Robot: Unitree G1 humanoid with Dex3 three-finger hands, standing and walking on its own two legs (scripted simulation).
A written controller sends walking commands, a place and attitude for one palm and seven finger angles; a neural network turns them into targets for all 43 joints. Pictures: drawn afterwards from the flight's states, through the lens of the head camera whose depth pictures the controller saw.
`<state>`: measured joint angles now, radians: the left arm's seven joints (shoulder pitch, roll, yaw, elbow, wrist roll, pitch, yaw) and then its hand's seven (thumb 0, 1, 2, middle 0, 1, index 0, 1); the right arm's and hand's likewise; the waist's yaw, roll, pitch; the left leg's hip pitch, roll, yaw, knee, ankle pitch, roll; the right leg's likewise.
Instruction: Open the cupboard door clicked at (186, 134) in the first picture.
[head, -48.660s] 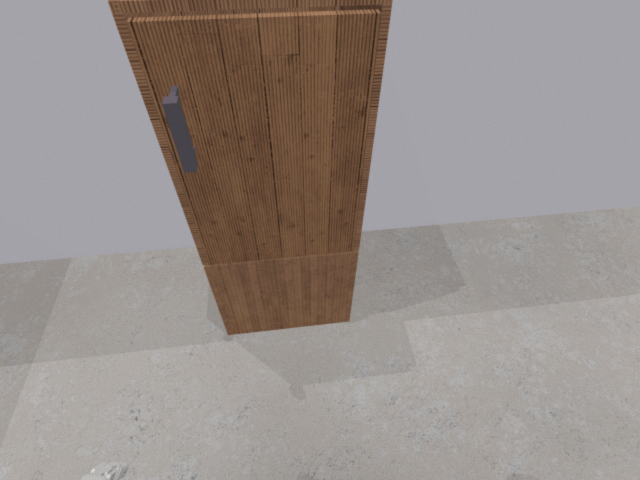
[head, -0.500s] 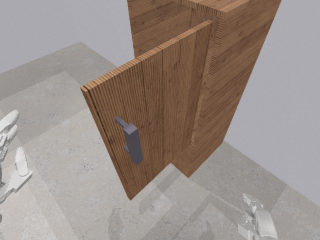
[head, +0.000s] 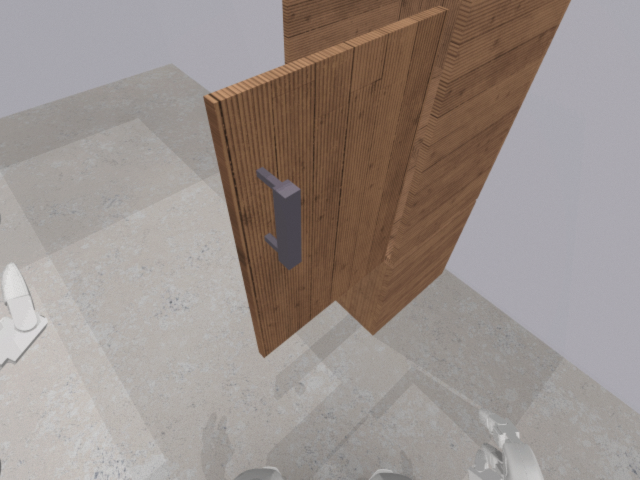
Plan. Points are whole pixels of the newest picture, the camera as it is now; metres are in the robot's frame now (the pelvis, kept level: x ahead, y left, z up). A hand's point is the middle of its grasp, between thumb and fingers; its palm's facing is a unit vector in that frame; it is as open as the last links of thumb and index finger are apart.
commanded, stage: step back with the hand held close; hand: left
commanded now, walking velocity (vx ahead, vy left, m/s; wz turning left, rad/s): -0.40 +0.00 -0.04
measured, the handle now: (278, 219) +0.41 +0.08 +0.10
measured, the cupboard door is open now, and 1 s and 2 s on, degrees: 91 91 91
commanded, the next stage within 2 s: stop stepping back and stand still in 0.48 s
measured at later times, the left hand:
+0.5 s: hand (57, 392) +0.15 +0.21 +0.18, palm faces +0.25 -0.82 -0.51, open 7.4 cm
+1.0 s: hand out of the picture +0.01 +0.21 +0.18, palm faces +0.42 -0.80 -0.43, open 7.4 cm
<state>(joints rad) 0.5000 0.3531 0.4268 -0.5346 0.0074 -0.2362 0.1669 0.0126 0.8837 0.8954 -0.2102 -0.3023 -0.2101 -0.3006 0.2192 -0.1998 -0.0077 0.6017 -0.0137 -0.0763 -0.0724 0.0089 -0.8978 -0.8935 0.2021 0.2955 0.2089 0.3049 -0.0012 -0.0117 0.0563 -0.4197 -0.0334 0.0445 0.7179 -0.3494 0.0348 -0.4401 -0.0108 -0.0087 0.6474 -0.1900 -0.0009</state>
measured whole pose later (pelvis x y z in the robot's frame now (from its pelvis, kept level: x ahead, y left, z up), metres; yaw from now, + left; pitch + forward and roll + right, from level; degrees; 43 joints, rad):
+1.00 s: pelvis -0.20 -0.04 +0.03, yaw -2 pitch +1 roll +2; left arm 0.53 0.35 0.38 -0.43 0.00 -0.19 0.16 0.01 0.88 0.90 -0.21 -0.30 -0.21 -0.30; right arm 0.30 -0.23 -0.01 0.68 -0.02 -0.12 -0.09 0.01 -0.90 -0.89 0.20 0.30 0.21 0.30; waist 0.00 -0.05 -0.06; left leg -0.27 0.03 0.06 0.59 -0.36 0.03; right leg -0.27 -0.03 -0.09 0.45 -0.20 -0.06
